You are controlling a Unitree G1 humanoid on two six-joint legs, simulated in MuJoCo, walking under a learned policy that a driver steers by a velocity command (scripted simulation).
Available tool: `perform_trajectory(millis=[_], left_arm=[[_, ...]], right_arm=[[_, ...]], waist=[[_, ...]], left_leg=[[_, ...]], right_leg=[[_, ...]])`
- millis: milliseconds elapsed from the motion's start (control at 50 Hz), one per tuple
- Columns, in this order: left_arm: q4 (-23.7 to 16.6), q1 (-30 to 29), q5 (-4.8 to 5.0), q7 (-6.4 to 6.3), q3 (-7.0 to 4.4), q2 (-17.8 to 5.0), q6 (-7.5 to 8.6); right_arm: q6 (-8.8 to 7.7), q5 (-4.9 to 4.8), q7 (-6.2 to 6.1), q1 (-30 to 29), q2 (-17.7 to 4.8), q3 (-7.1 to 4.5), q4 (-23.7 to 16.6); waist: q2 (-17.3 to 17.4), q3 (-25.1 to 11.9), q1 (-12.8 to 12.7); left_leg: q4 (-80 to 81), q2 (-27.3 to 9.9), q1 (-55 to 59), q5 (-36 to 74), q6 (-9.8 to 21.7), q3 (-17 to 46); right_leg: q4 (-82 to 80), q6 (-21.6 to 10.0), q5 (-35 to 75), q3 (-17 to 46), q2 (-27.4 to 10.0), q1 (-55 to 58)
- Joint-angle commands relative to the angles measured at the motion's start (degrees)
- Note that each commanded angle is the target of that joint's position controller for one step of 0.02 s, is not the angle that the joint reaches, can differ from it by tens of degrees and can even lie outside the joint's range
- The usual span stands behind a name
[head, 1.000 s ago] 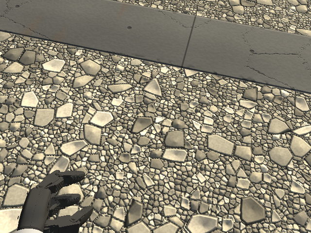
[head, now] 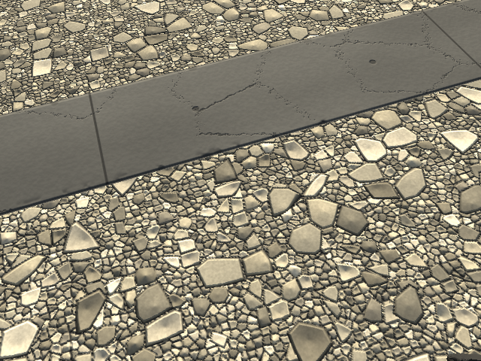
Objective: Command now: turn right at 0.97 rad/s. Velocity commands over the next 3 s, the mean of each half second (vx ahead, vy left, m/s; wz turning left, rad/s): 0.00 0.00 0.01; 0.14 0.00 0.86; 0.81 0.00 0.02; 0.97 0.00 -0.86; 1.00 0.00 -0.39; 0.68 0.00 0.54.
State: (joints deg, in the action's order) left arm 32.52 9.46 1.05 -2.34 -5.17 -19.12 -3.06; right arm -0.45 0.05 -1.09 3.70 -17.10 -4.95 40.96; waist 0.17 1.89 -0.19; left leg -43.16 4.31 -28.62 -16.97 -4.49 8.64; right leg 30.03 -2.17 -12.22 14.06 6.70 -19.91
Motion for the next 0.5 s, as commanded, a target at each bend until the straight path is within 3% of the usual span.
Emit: perform_trajectory(millis=[20,60,80,100,120,140,160,180,200,240,280,340,400,420,440,460,480,500], left_arm=[[-4.5,-1.4,0.14,0.1,-3.08,-9.9,0.3],[-4.9,-3.2,0.35,0.28,-2.88,-9.4,0.13],[-5.0,-4.3,0.48,0.3,-2.32,-8.3,0.06],[-4.2,-1.0,-0.03,0.36,-1.33,-5.5,0.08],[-3.7,3.7,-0.93,0.46,-0.07,-1.9,0.24],[-3.9,2.4,-1.46,0.21,-0.95,-5.6,0.94],[-2.2,3.4,-1.6,0.1,-1.51,-7.8,1.33],[-0.7,2.5,-2.01,0.26,-1.16,-6.8,1.31],[0.0,2.0,-2.64,0.41,-0.55,-4.5,1.09],[-0.5,-1.1,-2.43,0.76,0.18,-2.4,1.72],[-0.6,-3.6,-1.11,0.69,0.11,-2.1,2.52],[0.8,-2.3,0.35,0.52,-0.45,-2.8,3.37],[3.7,2.1,0.37,1.03,-1.09,-2.9,4.3],[4.6,3.8,0.1,1.04,-1.69,-4.5,4.29],[4.5,4.3,-1.15,0.83,-2.38,-7.7,3.99],[4.5,1.0,-3.44,1.22,-2.9,-10.0,3.79],[2.6,-2.5,-4.09,1.06,-1.88,-6.3,4.11],[1.9,-4.9,-3.54,0.49,-1.03,-3.4,4.21]], right_arm=[[-1.56,-0.28,0.46,-1.0,-5.4,-1.39,-4.0],[-2.06,-0.39,0.84,1.8,-6.3,-1.84,-3.2],[-2.25,-0.15,1.06,4.4,-6.6,-1.97,-2.1],[-2.15,0.58,1.07,4.3,-7.9,-2.15,-2.3],[-1.53,1.78,0.77,0.2,-11.1,-2.21,-4.0],[-1.6,3.24,0.9,1.7,-8.8,-1.61,-3.8],[-1.97,2.35,1.07,-0.4,-5.5,-0.34,-4.6],[-1.96,1.43,1.15,-2.0,-2.5,0.81,-4.6],[-1.65,0.5,1.3,-2.4,-2.0,1.36,-4.3],[-0.11,-0.87,0.9,-0.8,-6.6,0.02,-4.2],[1.23,-1.0,0.35,4.2,-11.1,-1.87,-4.2],[1.93,-1.65,-0.17,5.5,-10.9,-2.45,-5.0],[2.68,-3.08,-0.96,3.5,-9.9,-2.77,-6.1],[2.79,-3.05,-1.27,4.0,-8.6,-2.53,-6.4],[2.75,-2.58,-1.22,4.2,-5.8,-1.75,-7.3],[2.18,-2.62,-0.81,5.2,-5.8,-1.88,-8.8],[1.91,-1.55,-0.61,7.7,-10.2,-3.24,-7.3],[2.18,-1.76,-0.28,9.0,-11.4,-3.95,-6.0]], waist=[[-10.7,-8.1,-0.4],[-11.4,-8.8,0.8],[-10.9,-9.8,1.9],[-6.4,-11.3,0.2],[9.4,-10.3,-4.1],[15.3,-7.8,-2.7],[10.3,-6.6,-3.0],[6.7,-5.8,-3.0],[6.4,-5.2,-3.2],[8.2,-2.5,-1.4],[9.5,-3.3,1.3],[11.8,-5.7,1.4],[11.2,-8.3,-1.3],[9.8,-9.9,-1.4],[0.4,-9.4,-0.9],[-16.2,-6.0,0.9],[-11.3,-4.9,1.3],[-7.5,-4.9,2.4]], left_leg=[[5.7,0.9,1.9,-0.6,0.6,0.3],[13.0,0.1,7.5,1.7,1.6,-0.4],[19.1,-1.4,12.7,8.3,2.5,-1.9],[21.8,-7.4,19.0,13.9,4.9,2.5],[25.0,-17.9,22.3,23.2,11.3,16.1],[27.7,-24.1,18.4,22.6,20.7,28.4],[26.8,-23.3,15.9,17.9,21.3,26.5],[26.2,-19.0,14.5,12.4,18.3,20.4],[26.2,-15.5,14.9,7.7,15.6,17.2],[25.0,-11.1,15.2,11.3,13.9,15.0],[23.7,-10.2,19.4,14.6,14.4,17.0],[23.7,-11.2,23.9,15.4,14.9,22.1],[21.4,-9.0,20.2,16.1,12.3,21.7],[18.9,-7.1,14.2,12.3,9.9,19.6],[10.0,-2.8,3.6,2.9,7.0,13.1],[0.4,3.2,-6.3,-14.3,4.0,2.0],[-12.3,-1.5,-7.4,-16.8,1.9,1.7],[-17.9,-2.3,-6.7,-14.0,1.3,0.7]], right_leg=[[-5.9,-8.3,12.0,18.6,-12.8,8.7],[-3.9,-7.1,13.0,19.4,-11.6,8.4],[-1.3,-5.6,12.2,17.2,-10.3,7.7],[3.3,-3.4,2.7,13.7,-7.5,4.9],[13.3,0.0,-17.2,4.3,1.1,-1.9],[25.0,3.8,-26.9,1.3,2.4,-6.7],[30.4,5.3,-23.4,2.9,-0.3,-5.8],[29.2,6.6,-19.8,2.4,-1.9,-3.8],[25.5,7.8,-17.9,-0.9,-4.0,-3.2],[16.4,8.9,-15.6,-6.7,-4.4,-2.5],[10.0,8.5,-16.6,-8.8,-1.8,-1.9],[2.4,7.1,-13.1,-7.4,-1.0,-0.4],[-11.4,4.6,-1.8,-8.1,-1.8,10.2],[-12.7,3.1,2.2,-6.8,-5.7,18.0],[-12.6,-1.6,6.4,1.3,-15.2,23.8],[-13.5,-9.6,19.8,11.5,-25.8,20.7],[-12.3,-12.3,27.4,9.7,-29.2,18.4],[-11.2,-10.6,28.8,4.2,-26.4,17.2]])
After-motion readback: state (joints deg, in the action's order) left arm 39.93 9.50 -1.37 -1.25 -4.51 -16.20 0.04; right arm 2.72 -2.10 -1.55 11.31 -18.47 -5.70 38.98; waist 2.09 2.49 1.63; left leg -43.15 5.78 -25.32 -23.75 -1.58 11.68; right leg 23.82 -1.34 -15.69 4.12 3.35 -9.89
